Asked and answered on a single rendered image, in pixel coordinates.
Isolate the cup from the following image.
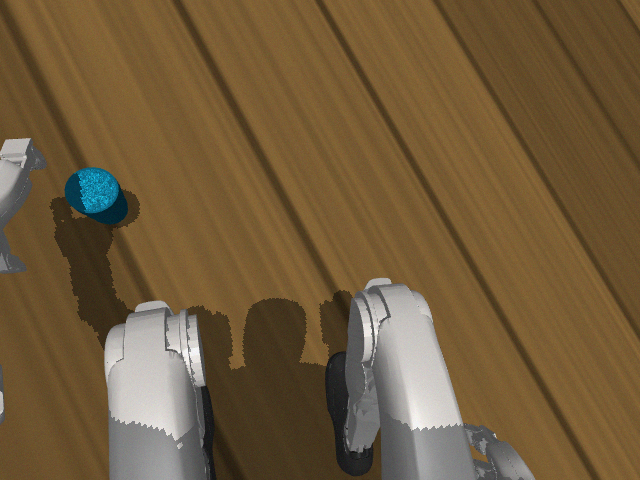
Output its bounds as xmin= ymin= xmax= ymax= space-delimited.
xmin=65 ymin=167 xmax=128 ymax=224

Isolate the left robot foot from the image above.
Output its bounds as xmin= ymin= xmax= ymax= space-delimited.
xmin=201 ymin=385 xmax=217 ymax=480

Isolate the left robot hand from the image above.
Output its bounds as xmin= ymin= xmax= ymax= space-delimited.
xmin=0 ymin=138 xmax=47 ymax=274

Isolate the right robot foot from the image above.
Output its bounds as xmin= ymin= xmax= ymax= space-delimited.
xmin=325 ymin=351 xmax=373 ymax=476

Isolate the right robot hand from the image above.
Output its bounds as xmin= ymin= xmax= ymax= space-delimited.
xmin=463 ymin=423 xmax=536 ymax=480

